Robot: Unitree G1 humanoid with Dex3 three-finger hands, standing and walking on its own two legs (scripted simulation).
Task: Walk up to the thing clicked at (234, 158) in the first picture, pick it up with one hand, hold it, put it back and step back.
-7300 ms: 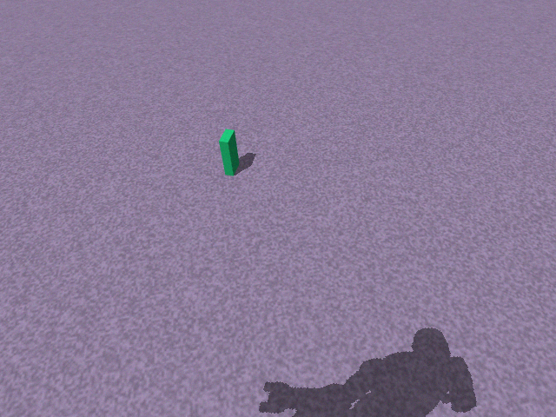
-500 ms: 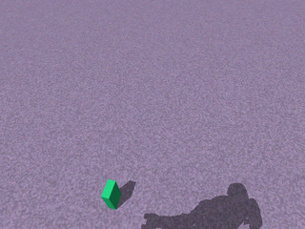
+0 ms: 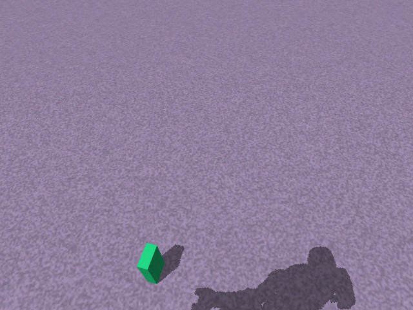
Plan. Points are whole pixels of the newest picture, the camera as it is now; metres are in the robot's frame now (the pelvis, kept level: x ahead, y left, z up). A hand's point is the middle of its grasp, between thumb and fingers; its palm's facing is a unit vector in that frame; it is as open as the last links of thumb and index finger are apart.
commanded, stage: stand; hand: left
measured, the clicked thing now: (152, 264) +0.42 +0.27 -0.67
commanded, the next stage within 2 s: go down in 0.02 s
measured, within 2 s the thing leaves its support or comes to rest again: neither
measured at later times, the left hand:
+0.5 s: hand out of the picture +0.16 +0.27 -0.16, palm faces +0.03 -0.93 -0.35, open 14.3 cm
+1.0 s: hand out of the picture +0.13 +0.28 -0.18, palm faces +0.07 -0.94 -0.34, open 17.4 cm
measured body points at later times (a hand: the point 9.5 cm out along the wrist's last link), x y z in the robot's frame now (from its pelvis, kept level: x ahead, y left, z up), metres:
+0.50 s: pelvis -0.01 +0.01 -0.02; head +0.05 +0.01 +0.42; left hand +0.15 +0.32 -0.14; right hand +0.09 -0.25 -0.14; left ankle -0.01 +0.14 -0.75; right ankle +0.00 -0.12 -0.75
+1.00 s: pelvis -0.01 +0.02 -0.07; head +0.06 +0.03 +0.38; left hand +0.13 +0.33 -0.16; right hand +0.16 -0.23 -0.15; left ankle -0.01 +0.14 -0.75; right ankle +0.00 -0.12 -0.75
